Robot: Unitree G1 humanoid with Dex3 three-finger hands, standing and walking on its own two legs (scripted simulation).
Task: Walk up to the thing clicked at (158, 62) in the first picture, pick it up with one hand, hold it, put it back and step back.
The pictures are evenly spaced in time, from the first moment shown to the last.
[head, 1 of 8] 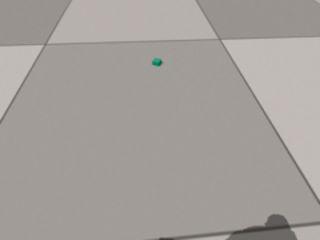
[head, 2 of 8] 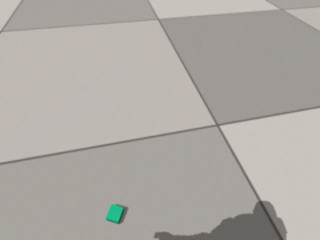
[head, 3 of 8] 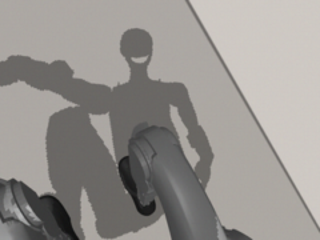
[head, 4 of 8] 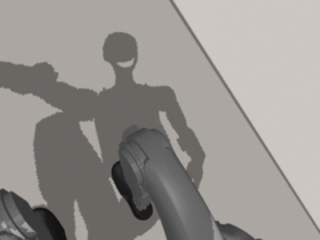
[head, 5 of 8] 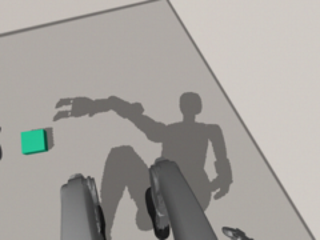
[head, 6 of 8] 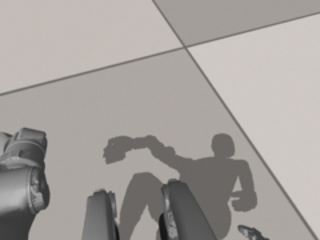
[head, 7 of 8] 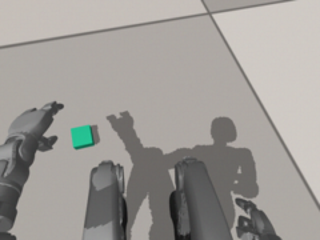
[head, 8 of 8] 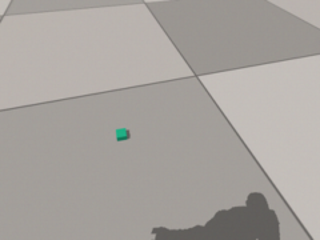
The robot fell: no
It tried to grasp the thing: yes
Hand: left
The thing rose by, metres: 0.67
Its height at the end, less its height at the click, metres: +0.00
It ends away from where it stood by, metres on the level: 0.05
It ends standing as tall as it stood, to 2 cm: yes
